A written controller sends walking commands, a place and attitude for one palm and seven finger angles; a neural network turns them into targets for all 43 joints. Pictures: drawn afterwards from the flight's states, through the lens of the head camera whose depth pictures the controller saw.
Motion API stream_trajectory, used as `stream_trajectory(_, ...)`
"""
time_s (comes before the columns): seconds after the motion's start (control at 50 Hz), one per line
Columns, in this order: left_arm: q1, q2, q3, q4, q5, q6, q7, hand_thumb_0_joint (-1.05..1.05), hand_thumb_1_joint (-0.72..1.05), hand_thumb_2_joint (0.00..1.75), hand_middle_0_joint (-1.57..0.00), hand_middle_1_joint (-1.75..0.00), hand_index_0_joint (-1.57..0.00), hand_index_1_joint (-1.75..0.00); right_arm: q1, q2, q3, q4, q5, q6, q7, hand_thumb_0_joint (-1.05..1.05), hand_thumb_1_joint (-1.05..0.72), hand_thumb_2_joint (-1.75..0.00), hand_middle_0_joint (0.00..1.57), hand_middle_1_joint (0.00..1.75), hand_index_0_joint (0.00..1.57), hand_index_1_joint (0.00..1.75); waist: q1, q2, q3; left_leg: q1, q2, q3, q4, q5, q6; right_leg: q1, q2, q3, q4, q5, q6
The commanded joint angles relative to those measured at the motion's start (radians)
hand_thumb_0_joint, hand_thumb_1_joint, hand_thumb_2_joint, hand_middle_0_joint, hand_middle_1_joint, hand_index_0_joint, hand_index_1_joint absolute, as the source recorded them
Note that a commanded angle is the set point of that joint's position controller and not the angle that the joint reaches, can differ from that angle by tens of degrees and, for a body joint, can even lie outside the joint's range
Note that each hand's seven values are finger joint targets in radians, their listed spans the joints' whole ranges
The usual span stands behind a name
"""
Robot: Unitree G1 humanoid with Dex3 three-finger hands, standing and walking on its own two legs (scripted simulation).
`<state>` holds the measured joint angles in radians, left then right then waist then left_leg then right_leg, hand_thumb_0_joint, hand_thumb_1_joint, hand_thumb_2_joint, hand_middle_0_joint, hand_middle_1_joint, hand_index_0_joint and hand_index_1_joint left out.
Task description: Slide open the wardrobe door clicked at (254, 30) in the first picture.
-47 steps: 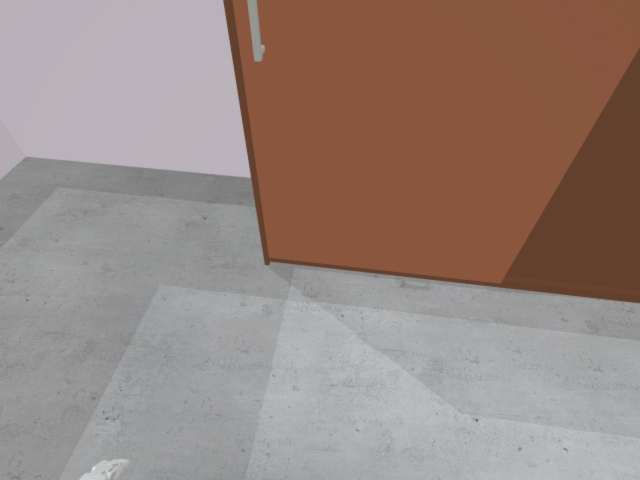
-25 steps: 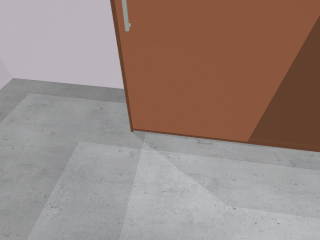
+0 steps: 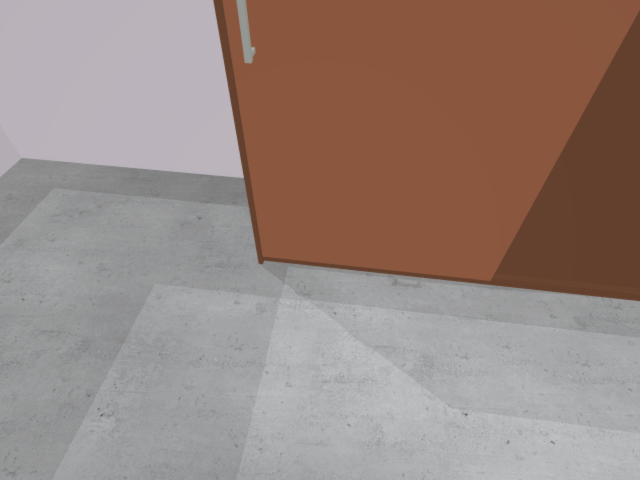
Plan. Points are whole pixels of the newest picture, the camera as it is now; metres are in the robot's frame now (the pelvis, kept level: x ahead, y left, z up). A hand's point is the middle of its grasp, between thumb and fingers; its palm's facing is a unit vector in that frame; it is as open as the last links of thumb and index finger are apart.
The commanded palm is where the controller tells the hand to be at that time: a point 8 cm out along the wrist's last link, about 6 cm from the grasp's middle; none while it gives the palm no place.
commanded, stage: look at it before walking up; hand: left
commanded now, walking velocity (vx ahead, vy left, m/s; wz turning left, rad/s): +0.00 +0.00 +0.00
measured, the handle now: (245, 16) +1.02 +0.23 +0.17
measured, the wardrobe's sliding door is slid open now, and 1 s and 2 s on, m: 0.00 0.00 0.00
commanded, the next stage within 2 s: walk to a spot facing it in 0.50 s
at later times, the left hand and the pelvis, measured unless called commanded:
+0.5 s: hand out of the picture +0.08 +0.25 -0.15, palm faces -0.03 -0.94 -0.34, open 7.4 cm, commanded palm none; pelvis +0.01 +0.00 +0.00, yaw +0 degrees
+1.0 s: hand out of the picture +0.03 +0.25 -0.19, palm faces +0.17 -0.96 -0.22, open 7.4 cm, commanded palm none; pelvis +0.00 +0.03 -0.02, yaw +11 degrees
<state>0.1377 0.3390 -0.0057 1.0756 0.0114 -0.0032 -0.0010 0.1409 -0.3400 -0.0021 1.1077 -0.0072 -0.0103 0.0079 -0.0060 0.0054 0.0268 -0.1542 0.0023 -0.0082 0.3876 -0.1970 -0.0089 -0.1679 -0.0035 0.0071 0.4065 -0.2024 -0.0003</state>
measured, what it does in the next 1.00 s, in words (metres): stands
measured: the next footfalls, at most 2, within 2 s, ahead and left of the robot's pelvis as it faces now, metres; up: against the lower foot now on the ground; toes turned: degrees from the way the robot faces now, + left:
right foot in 1.58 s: +0.37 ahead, +0.02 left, +0.00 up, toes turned +18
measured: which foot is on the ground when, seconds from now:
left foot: down 0.00-1.00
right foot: down 0.00-1.00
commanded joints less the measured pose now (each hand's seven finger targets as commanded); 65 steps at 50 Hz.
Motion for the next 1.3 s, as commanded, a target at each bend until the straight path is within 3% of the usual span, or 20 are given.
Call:
stream_trajectory(0.0, -0.048, 0.209, 0.043, -0.070, 0.000, -0.024, 0.013, 0.00, 0.90, 0.90, -0.20, -0.30, -0.20, -0.30, -0.053, -0.205, -0.037, -0.067, -0.002, -0.024, -0.018, 0.00, -0.90, -0.90, 0.20, 0.30, 0.20, 0.30, 0.005, -0.023, -0.034, -0.018, 0.108, -0.100, -0.075, 0.053, 0.033, 0.000, -0.113, 0.112, -0.092, 0.028, -0.032)
stream_trajectory(0.6, -0.041, 0.213, 0.044, -0.062, -0.001, -0.027, 0.014, 0.00, 0.90, 0.90, -0.20, -0.30, -0.20, -0.30, -0.067, -0.212, -0.037, -0.067, 0.000, -0.025, -0.020, 0.00, -0.90, -0.90, 0.20, 0.30, 0.20, 0.30, 0.004, -0.001, -0.075, 0.031, 0.115, -0.098, -0.073, 0.166, 0.032, 0.051, -0.119, 0.092, -0.079, 0.167, -0.030)
stream_trajectory(0.7, 0.032, 0.110, 0.037, -0.069, -0.001, 0.014, 0.028, 0.00, 0.90, 0.90, -0.20, -0.30, -0.20, -0.30, -0.019, -0.091, -0.020, -0.085, -0.003, 0.011, -0.014, 0.00, -0.90, -0.90, 0.20, 0.30, 0.20, 0.30, 0.018, 0.003, -0.027, -0.095, 0.100, -0.110, 0.003, 0.170, 0.024, 0.027, -0.139, 0.047, 0.001, 0.128, 0.000)
stream_trajectory(0.74, 0.051, 0.126, 0.051, -0.090, 0.002, 0.020, 0.030, 0.00, 0.90, 0.90, -0.20, -0.30, -0.20, -0.30, -0.015, -0.092, -0.029, -0.110, -0.004, 0.023, -0.011, 0.00, -0.90, -0.90, 0.20, 0.30, 0.20, 0.30, 0.025, -0.045, -0.026, -0.159, 0.076, -0.104, 0.070, 0.130, 0.023, 0.029, -0.175, 0.068, -0.006, 0.094, -0.016)
stream_trajectory(0.78, 0.065, 0.162, 0.068, -0.116, 0.006, 0.023, 0.033, 0.00, 0.90, 0.90, -0.20, -0.30, -0.20, -0.30, 0.000, -0.079, -0.040, -0.136, -0.003, 0.034, -0.010, 0.00, -0.90, -0.90, 0.20, 0.30, 0.20, 0.30, 0.030, -0.142, -0.045, -0.205, 0.025, -0.051, 0.223, 0.047, 0.007, 0.033, -0.279, 0.135, -0.046, 0.099, -0.080)
stream_trajectory(0.82, 0.084, 0.170, 0.082, -0.141, 0.015, 0.016, 0.038, 0.00, 0.90, 0.90, -0.20, -0.30, -0.20, -0.30, -0.002, -0.068, -0.052, -0.160, -0.005, 0.042, -0.011, 0.00, -0.90, -0.90, 0.20, 0.30, 0.20, 0.30, 0.043, -0.229, -0.045, -0.273, 0.007, -0.006, 0.473, -0.292, -0.007, 0.044, -0.388, 0.194, -0.097, 0.182, -0.180)
stream_trajectory(0.84, 0.084, 0.158, 0.086, -0.149, 0.016, 0.013, 0.041, 0.00, 0.90, 0.90, -0.20, -0.30, -0.20, -0.30, 0.006, -0.070, -0.057, -0.168, -0.004, 0.041, -0.009, 0.00, -0.90, -0.90, 0.20, 0.30, 0.20, 0.30, 0.044, -0.222, -0.054, -0.291, 0.022, -0.011, 0.549, -0.325, -0.006, 0.057, -0.396, 0.183, -0.108, 0.169, -0.195)
stream_trajectory(0.9, 0.047, 0.156, 0.095, -0.175, 0.023, -0.002, 0.029, 0.00, 0.90, 0.90, -0.20, -0.30, -0.20, -0.30, 0.029, -0.032, -0.055, -0.182, -0.002, 0.030, 0.015, 0.00, -0.90, -0.90, 0.20, 0.30, 0.20, 0.30, 0.015, -0.175, -0.039, -0.248, 0.069, 0.035, 0.428, -0.316, -0.010, 0.033, -0.367, 0.090, -0.086, -0.023, -0.158)
stream_trajectory(0.94, 0.013, 0.148, 0.102, -0.180, 0.022, -0.003, 0.021, 0.00, 0.90, 0.90, -0.20, -0.30, -0.20, -0.30, 0.123, -0.013, -0.059, -0.167, -0.007, 0.021, 0.023, 0.00, -0.90, -0.90, 0.20, 0.30, 0.20, 0.30, -0.039, -0.121, -0.033, -0.048, 0.049, 0.098, 0.240, -0.215, -0.003, -0.121, -0.329, 0.001, -0.010, -0.238, -0.095)
stream_trajectory(0.96, 0.008, 0.122, 0.097, -0.183, 0.016, 0.004, 0.015, 0.00, 0.90, 0.90, -0.20, -0.30, -0.20, -0.30, 0.214, -0.024, -0.066, -0.143, -0.011, 0.018, 0.021, 0.00, -0.90, -0.90, 0.20, 0.30, 0.20, 0.30, -0.077, -0.029, -0.038, 0.102, 0.025, 0.096, 0.131, -0.174, 0.003, -0.256, -0.269, -0.079, 0.119, -0.360, -0.048)
stream_trajectory(0.98, 0.004, 0.041, 0.084, -0.206, 0.010, 0.015, 0.006, 0.00, 0.90, 0.90, -0.20, -0.30, -0.20, -0.30, 0.315, -0.102, -0.087, -0.117, -0.017, 0.011, 0.012, 0.00, -0.90, -0.90, 0.20, 0.30, 0.20, 0.30, -0.121, 0.261, 0.006, 0.130, 0.169, -0.223, -0.066, -0.426, 0.057, -0.441, -0.140, -0.156, 0.434, -0.438, 0.012)
stream_trajectory(1.0, -0.053, -0.015, 0.064, -0.269, 0.015, 0.017, 0.000, 0.00, 0.90, 0.90, -0.20, -0.30, -0.20, -0.30, 0.382, -0.173, -0.100, -0.111, -0.022, -0.002, 0.003, 0.00, -0.90, -0.90, 0.20, 0.30, 0.20, 0.30, -0.130, 0.424, 0.073, 0.076, 0.367, -0.614, -0.257, -0.500, 0.141, -0.623, -0.031, -0.119, 0.685, -0.470, 0.052)
stream_trajectory(1.02, -0.072, 0.005, 0.070, -0.281, 0.018, 0.008, -0.005, 0.00, 0.90, 0.90, -0.20, -0.30, -0.20, -0.30, 0.341, -0.166, -0.095, -0.117, -0.015, -0.002, -0.007, 0.00, -0.90, -0.90, 0.20, 0.30, 0.20, 0.30, -0.094, 0.235, 0.099, 0.026, 0.408, -0.625, -0.288, -0.518, 0.201, -0.648, -0.098, 0.014, 0.747, -0.348, 0.028)
stream_trajectory(1.04, -0.058, 0.010, 0.076, -0.263, 0.020, 0.001, -0.010, 0.00, 0.90, 0.90, -0.20, -0.30, -0.20, -0.30, 0.296, -0.128, -0.088, -0.136, -0.013, -0.005, -0.009, 0.00, -0.90, -0.90, 0.20, 0.30, 0.20, 0.30, -0.063, 0.159, 0.062, 0.004, 0.372, -0.615, -0.275, -0.554, 0.210, -0.625, -0.121, 0.023, 0.786, -0.261, 0.023)
stream_trajectory(1.06, -0.048, 0.007, 0.084, -0.238, 0.022, -0.006, -0.016, 0.00, 0.90, 0.90, -0.20, -0.30, -0.20, -0.30, 0.254, -0.088, -0.080, -0.151, -0.013, -0.017, -0.016, 0.00, -0.90, -0.90, 0.20, 0.30, 0.20, 0.30, -0.049, 0.087, 0.075, -0.033, 0.321, -0.552, -0.257, -0.519, 0.189, -0.596, -0.116, 0.021, 0.819, -0.192, 0.029)
stream_trajectory(1.08, 0.000, 0.004, 0.087, -0.213, 0.023, -0.010, -0.020, 0.00, 0.90, 0.90, -0.20, -0.30, -0.20, -0.30, 0.215, -0.065, -0.070, -0.159, -0.013, -0.030, -0.019, 0.00, -0.90, -0.90, 0.20, 0.30, 0.20, 0.30, -0.018, 0.072, 0.079, -0.052, 0.284, -0.465, -0.247, -0.433, 0.174, -0.568, -0.125, 0.025, 0.813, -0.126, 0.036)
stream_trajectory(1.12, 0.058, -0.019, 0.083, -0.184, 0.022, -0.011, -0.026, 0.00, 0.90, 0.90, -0.20, -0.30, -0.20, -0.30, 0.221, -0.040, -0.067, -0.151, -0.007, -0.051, -0.022, 0.00, -0.90, -0.90, 0.20, 0.30, 0.20, 0.30, -0.003, 0.070, 0.054, -0.024, 0.212, -0.330, -0.223, -0.254, 0.161, -0.526, -0.118, -0.001, 0.773, -0.040, 0.053)
stream_trajectory(1.14, 0.063, -0.024, 0.081, -0.180, 0.023, -0.013, -0.029, 0.00, 0.90, 0.90, -0.20, -0.30, -0.20, -0.30, 0.238, -0.024, -0.067, -0.139, -0.004, -0.058, -0.024, 0.00, -0.90, -0.90, 0.20, 0.30, 0.20, 0.30, -0.003, 0.060, 0.034, 0.013, 0.194, -0.296, -0.214, -0.162, 0.165, -0.530, -0.113, -0.009, 0.754, -0.017, 0.057)
stream_trajectory(1.18, 0.061, -0.035, 0.080, -0.181, 0.021, -0.012, -0.026, 0.00, 0.90, 0.90, -0.20, -0.30, -0.20, -0.30, 0.278, -0.010, -0.069, -0.122, 0.000, -0.064, -0.026, 0.00, -0.90, -0.90, 0.20, 0.30, 0.20, 0.30, -0.012, 0.072, 0.033, 0.062, 0.184, -0.263, -0.212, -0.073, 0.178, -0.548, -0.110, -0.021, 0.726, 0.007, 0.068)
stream_trajectory(1.28, -0.020, -0.052, 0.079, -0.206, 0.018, -0.020, -0.023, 0.00, 0.90, 0.90, -0.20, -0.30, -0.20, -0.30, 0.363, 0.026, -0.068, -0.080, 0.000, -0.071, -0.033, 0.00, -0.90, -0.90, 0.20, 0.30, 0.20, 0.30, -0.042, 0.080, 0.069, 0.172, 0.206, -0.279, -0.221, 0.055, 0.220, -0.644, -0.119, -0.029, 0.624, 0.024, 0.082)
